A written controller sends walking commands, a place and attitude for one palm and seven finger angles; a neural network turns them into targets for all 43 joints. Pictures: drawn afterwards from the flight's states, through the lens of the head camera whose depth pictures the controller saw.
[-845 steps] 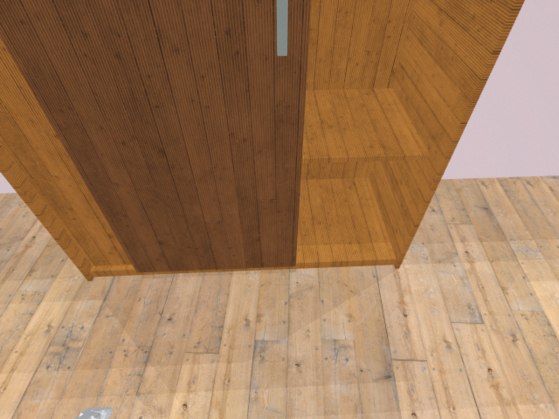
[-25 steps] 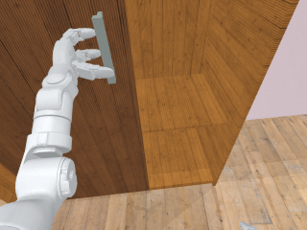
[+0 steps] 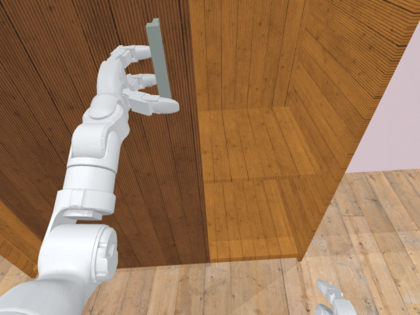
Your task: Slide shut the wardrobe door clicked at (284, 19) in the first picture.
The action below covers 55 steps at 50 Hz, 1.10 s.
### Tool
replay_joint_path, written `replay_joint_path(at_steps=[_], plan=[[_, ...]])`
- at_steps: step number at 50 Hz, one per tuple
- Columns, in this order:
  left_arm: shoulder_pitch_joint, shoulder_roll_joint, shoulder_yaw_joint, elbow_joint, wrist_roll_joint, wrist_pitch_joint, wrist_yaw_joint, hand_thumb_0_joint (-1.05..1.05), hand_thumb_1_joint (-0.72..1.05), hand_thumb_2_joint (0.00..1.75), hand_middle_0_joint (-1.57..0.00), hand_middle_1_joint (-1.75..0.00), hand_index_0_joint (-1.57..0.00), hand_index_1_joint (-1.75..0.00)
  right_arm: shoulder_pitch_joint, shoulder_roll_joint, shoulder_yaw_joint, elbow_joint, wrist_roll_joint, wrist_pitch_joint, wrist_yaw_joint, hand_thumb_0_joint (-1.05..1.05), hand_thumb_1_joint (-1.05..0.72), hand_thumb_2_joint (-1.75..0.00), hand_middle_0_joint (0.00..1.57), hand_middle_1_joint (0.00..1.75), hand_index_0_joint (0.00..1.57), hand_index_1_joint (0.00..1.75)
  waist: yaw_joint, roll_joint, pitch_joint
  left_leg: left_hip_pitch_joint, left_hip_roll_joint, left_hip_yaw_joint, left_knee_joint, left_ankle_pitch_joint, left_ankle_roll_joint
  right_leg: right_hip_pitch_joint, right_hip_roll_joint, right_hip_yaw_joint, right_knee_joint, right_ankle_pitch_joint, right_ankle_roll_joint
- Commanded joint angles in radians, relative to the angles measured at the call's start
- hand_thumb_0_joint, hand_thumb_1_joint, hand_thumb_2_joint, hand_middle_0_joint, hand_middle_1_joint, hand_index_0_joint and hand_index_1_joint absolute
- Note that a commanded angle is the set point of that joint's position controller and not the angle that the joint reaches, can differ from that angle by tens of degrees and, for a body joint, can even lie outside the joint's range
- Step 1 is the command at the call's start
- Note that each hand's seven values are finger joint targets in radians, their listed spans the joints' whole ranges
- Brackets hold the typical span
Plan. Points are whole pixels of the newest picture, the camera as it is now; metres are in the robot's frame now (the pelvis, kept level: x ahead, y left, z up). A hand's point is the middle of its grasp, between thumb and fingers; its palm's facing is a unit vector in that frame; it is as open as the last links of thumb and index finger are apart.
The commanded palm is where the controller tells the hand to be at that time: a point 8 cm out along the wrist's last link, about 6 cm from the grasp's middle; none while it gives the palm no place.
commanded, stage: slide the fingers in behind the handle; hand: left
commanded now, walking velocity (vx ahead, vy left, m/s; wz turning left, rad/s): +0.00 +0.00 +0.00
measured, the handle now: (162, 68) +0.51 +0.12 +0.26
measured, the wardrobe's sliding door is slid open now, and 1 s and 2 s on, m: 0.43 0.43 0.43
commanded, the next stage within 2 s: move the hooked fingers beside the handle in 0.08 s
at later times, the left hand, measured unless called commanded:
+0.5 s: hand (151, 84) +0.43 +0.12 +0.27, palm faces +0.12 -0.99 -0.01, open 14.1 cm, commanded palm +0.41 +0.17 +0.26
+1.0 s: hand (146, 84) +0.42 +0.13 +0.27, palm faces +0.10 -0.99 +0.00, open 14.0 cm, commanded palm +0.40 +0.19 +0.26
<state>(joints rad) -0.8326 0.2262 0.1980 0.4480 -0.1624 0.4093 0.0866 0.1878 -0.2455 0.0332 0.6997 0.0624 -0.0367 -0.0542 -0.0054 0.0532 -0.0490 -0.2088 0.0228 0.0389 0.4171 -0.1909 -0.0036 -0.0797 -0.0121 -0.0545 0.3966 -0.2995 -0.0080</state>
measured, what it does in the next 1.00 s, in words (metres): stands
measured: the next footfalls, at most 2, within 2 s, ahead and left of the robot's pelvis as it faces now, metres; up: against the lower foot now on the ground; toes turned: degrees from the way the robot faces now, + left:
none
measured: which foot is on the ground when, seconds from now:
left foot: down 0.00-1.00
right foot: down 0.00-1.00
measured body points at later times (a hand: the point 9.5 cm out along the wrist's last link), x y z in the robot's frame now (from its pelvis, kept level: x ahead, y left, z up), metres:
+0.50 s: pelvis -0.01 +0.00 +0.00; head -0.02 -0.02 +0.45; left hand +0.41 +0.18 +0.27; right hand +0.13 -0.24 -0.11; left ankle +0.02 +0.12 -0.74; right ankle -0.05 -0.11 -0.74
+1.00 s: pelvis +0.00 +0.00 +0.00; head -0.03 -0.03 +0.45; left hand +0.41 +0.18 +0.27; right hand +0.14 -0.25 -0.10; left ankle +0.02 +0.12 -0.74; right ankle -0.05 -0.11 -0.74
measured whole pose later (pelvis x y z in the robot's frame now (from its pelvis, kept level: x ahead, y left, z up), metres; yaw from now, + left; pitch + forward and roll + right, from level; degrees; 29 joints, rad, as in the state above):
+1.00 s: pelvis +0.00 +0.00 +0.00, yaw -1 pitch -1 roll +0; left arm -0.79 0.26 0.23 0.42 -0.17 0.40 0.05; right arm 0.21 -0.26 0.03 0.70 0.07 -0.03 -0.06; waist -0.02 0.06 -0.05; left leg -0.19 0.03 0.05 0.40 -0.18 -0.01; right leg -0.07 0.00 -0.05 0.39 -0.29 -0.01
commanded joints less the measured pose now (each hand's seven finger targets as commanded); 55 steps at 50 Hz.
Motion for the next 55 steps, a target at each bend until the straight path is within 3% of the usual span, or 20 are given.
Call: replay_joint_path(at_steps=[1, 3, 5, 8, 11, 14, 16, 18, 21, 26, 28, 31, 34, 36, 40, 43, 46, 49, 51, 55], plan=[[-0.559, 0.124, -0.007, -0.234, -0.015, -0.09, -0.008, 0.0, -0.5, 0.3, -0.3, -1.2, -0.3, -1.2, -0.089, -0.118, -0.045, -0.129, -0.004, -0.044, -0.01, 0.0, -0.9, -0.9, 0.2, 0.3, 0.2, 0.3, -0.032, -0.086, -0.268, 0.257, -0.019, -0.029, 0.008, 0.275, 0.053, -0.085, 0.031, 0.014, -0.046, 0.396, -0.006], [-0.591, 0.093, -0.036, -0.266, -0.013, -0.095, -0.01, 0.0, -0.5, 0.3, -0.3, -1.2, -0.3, -1.2, -0.094, -0.112, -0.046, -0.132, -0.002, -0.048, -0.01, 0.0, -0.9, -0.9, 0.2, 0.3, 0.2, 0.3, -0.037, -0.046, -0.28, 0.277, -0.02, -0.028, 0.012, 0.281, 0.052, -0.093, 0.031, 0.018, -0.044, 0.395, -0.007], [-0.566, 0.093, -0.037, -0.241, -0.013, -0.092, -0.005, 0.0, -0.5, 0.3, -0.3, -1.2, -0.3, -1.2, -0.093, -0.114, -0.045, -0.124, -0.005, -0.047, -0.009, 0.0, -0.9, -0.9, 0.2, 0.3, 0.2, 0.3, -0.032, -0.058, -0.267, 0.266, -0.019, -0.032, 0.01, 0.264, 0.05, -0.09, 0.031, 0.014, -0.05, 0.366, -0.01], [-0.615, 0.085, -0.041, -0.229, -0.015, -0.091, 0.0, 0.0, -0.5, 0.3, -0.3, -1.2, -0.3, -1.2, -0.081, -0.114, -0.046, -0.114, -0.004, -0.055, -0.012, 0.0, -0.9, -0.9, 0.2, 0.3, 0.2, 0.3, -0.045, -0.079, -0.255, 0.264, -0.019, -0.037, 0.006, 0.241, 0.053, -0.115, 0.034, 0.014, -0.054, 0.348, -0.006], [-0.605, 0.085, -0.045, -0.223, -0.011, -0.095, 0.003, 0.0, -0.5, 0.3, -0.3, -1.2, -0.3, -1.2, -0.085, -0.113, -0.045, -0.113, -0.002, -0.057, -0.009, 0.0, -0.9, -0.9, 0.2, 0.3, 0.2, 0.3, -0.037, -0.04, -0.258, 0.264, -0.02, -0.04, 0.003, 0.228, 0.049, -0.113, 0.033, 0.014, -0.055, 0.323, -0.011], [-0.636, 0.058, -0.068, -0.189, -0.008, -0.095, 0.002, 0.0, -0.5, 0.3, -0.3, -1.2, -0.3, -1.2, -0.071, -0.114, -0.047, -0.102, -0.003, -0.063, -0.013, 0.0, -0.9, -0.9, 0.2, 0.3, 0.2, 0.3, -0.052, -0.072, -0.245, 0.263, -0.018, -0.043, 0.004, 0.218, 0.051, -0.135, 0.036, 0.012, -0.054, 0.312, -0.008], [-0.648, 0.055, -0.072, -0.205, -0.006, -0.105, 0.003, 0.0, -0.5, 0.3, -0.3, -1.2, -0.3, -1.2, -0.068, -0.114, -0.049, -0.103, -0.004, -0.068, -0.01, 0.0, -0.9, -0.9, 0.2, 0.3, 0.2, 0.3, -0.048, -0.043, -0.265, 0.278, -0.02, -0.046, 0.004, 0.229, 0.05, -0.13, 0.034, 0.014, -0.054, 0.315, -0.011], [-0.644, 0.05, -0.073, -0.185, -0.01, -0.106, 0.0, 0.0, -0.5, 0.3, -0.3, -1.2, -0.3, -1.2, -0.066, -0.113, -0.047, -0.1, -0.005, -0.071, -0.011, 0.0, -0.9, -0.9, 0.2, 0.3, 0.2, 0.3, -0.048, -0.065, -0.263, 0.273, -0.021, -0.048, 0.005, 0.23, 0.051, -0.131, 0.035, 0.013, -0.052, 0.321, -0.01], [-0.646, 0.112, -0.03, -0.179, -0.011, -0.119, -0.006, 0.0, -0.5, 0.3, -0.3, -1.2, -0.3, -1.2, -0.063, -0.121, -0.049, -0.099, -0.005, -0.072, -0.011, 0.0, -0.9, -0.9, 0.2, 0.3, 0.2, 0.3, -0.039, -0.069, -0.27, 0.258, -0.023, -0.045, -0.001, 0.216, 0.052, -0.112, 0.032, 0.015, -0.056, 0.312, -0.01], [-0.608, 0.162, 0.014, -0.148, -0.014, -0.128, -0.016, 0.0, -0.5, 0.3, -0.3, -1.2, -0.3, -1.2, -0.059, -0.123, -0.045, -0.104, -0.006, -0.07, -0.012, 0.0, -0.9, -0.9, 0.2, 0.3, 0.2, 0.3, -0.029, -0.084, -0.256, 0.233, -0.023, -0.037, -0.005, 0.214, 0.053, -0.092, 0.032, 0.015, -0.056, 0.325, -0.008], [-0.602, 0.133, -0.006, -0.2, -0.014, -0.137, -0.022, 0.0, -0.5, 0.3, -0.3, -1.2, -0.3, -1.2, -0.068, -0.114, -0.046, -0.12, -0.004, -0.076, -0.01, 0.0, -0.9, -0.9, 0.2, 0.3, 0.2, 0.3, -0.028, -0.056, -0.278, 0.259, -0.023, -0.033, 0.002, 0.241, 0.053, -0.091, 0.032, 0.016, -0.051, 0.348, -0.009], [-0.547, 0.186, 0.042, -0.221, -0.017, -0.14, -0.022, 0.0, -0.5, 0.3, -0.3, -1.2, -0.3, -1.2, -0.074, -0.12, -0.046, -0.128, -0.004, -0.071, -0.007, 0.0, -0.9, -0.9, 0.2, 0.3, 0.2, 0.3, -0.013, -0.074, -0.286, 0.25, -0.023, -0.035, -0.002, 0.261, 0.053, -0.06, 0.033, 0.015, -0.049, 0.376, -0.01], [-0.551, 0.178, 0.03, -0.249, -0.015, -0.132, -0.028, 0.0, -0.5, 0.3, -0.3, -1.2, -0.3, -1.2, -0.082, -0.118, -0.046, -0.136, -0.002, -0.068, -0.009, 0.0, -0.9, -0.9, 0.2, 0.3, 0.2, 0.3, -0.02, -0.076, -0.275, 0.252, -0.022, -0.026, -0.001, 0.256, 0.054, -0.069, 0.033, 0.016, -0.051, 0.377, -0.005], [-0.504, 0.225, 0.071, -0.235, -0.015, -0.122, -0.024, 0.0, -0.5, 0.3, -0.3, -1.2, -0.3, -1.2, -0.085, -0.125, -0.044, -0.137, -0.003, -0.06, -0.011, 0.0, -0.9, -0.9, 0.2, 0.3, 0.2, 0.3, -0.008, -0.081, -0.259, 0.23, -0.021, -0.024, -0.009, 0.248, 0.054, -0.057, 0.031, 0.018, -0.055, 0.373, -0.006], [-0.496, 0.188, 0.033, -0.244, -0.009, -0.1, -0.025, 0.0, -0.5, 0.3, -0.3, -1.2, -0.3, -1.2, -0.089, -0.122, -0.043, -0.139, -0.003, -0.052, -0.01, 0.0, -0.9, -0.9, 0.2, 0.3, 0.2, 0.3, -0.012, -0.056, -0.244, 0.238, -0.021, -0.023, -0.007, 0.248, 0.051, -0.068, 0.031, 0.015, -0.058, 0.357, -0.009], [-0.498, 0.224, 0.063, -0.209, -0.011, -0.079, -0.025, 0.0, -0.5, 0.3, -0.3, -1.2, -0.3, -1.2, -0.09, -0.126, -0.043, -0.136, 0.002, -0.046, -0.015, 0.0, -0.9, -0.9, 0.2, 0.3, 0.2, 0.3, -0.018, -0.085, -0.226, 0.225, -0.019, -0.021, -0.012, 0.221, 0.052, -0.083, 0.032, 0.017, -0.064, 0.339, -0.004], [-0.463, 0.236, 0.077, -0.244, -0.012, -0.085, -0.027, 0.0, -0.5, 0.3, -0.3, -1.2, -0.3, -1.2, -0.093, -0.125, -0.043, -0.147, -0.001, -0.043, -0.014, 0.0, -0.9, -0.9, 0.2, 0.3, 0.2, 0.3, -0.006, -0.077, -0.259, 0.231, -0.02, -0.021, -0.009, 0.257, 0.053, -0.051, 0.03, 0.017, -0.055, 0.378, -0.007], [-0.473, 0.216, 0.058, -0.271, -0.014, -0.086, -0.037, 0.0, -0.5, 0.3, -0.3, -1.2, -0.3, -1.2, -0.096, -0.123, -0.045, -0.153, 0.001, -0.042, -0.012, 0.0, -0.9, -0.9, 0.2, 0.3, 0.2, 0.3, -0.012, -0.068, -0.272, 0.246, -0.023, -0.016, 0.0, 0.28, 0.054, -0.05, 0.03, 0.019, -0.05, 0.415, -0.005], [-0.438, 0.236, 0.079, -0.231, -0.018, -0.079, -0.041, 0.0, -0.5, 0.3, -0.3, -1.2, -0.3, -1.2, -0.093, -0.13, -0.044, -0.146, 0.002, -0.037, -0.014, 0.0, -0.9, -0.9, 0.2, 0.3, 0.2, 0.3, -0.011, -0.095, -0.245, 0.223, -0.022, -0.017, -0.003, 0.265, 0.055, -0.052, 0.03, 0.018, -0.056, 0.407, -0.003], [-0.461, 0.252, 0.076, -0.258, -0.012, -0.078, -0.047, 0.0, -0.5, 0.3, -0.3, -1.2, -0.3, -1.2, -0.093, -0.129, -0.044, -0.149, 0.001, -0.035, -0.016, 0.0, -0.9, -0.9, 0.2, 0.3, 0.2, 0.3, -0.009, -0.054, -0.25, 0.231, -0.023, -0.016, -0.001, 0.263, 0.053, -0.054, 0.028, 0.018, -0.058, 0.388, -0.007]])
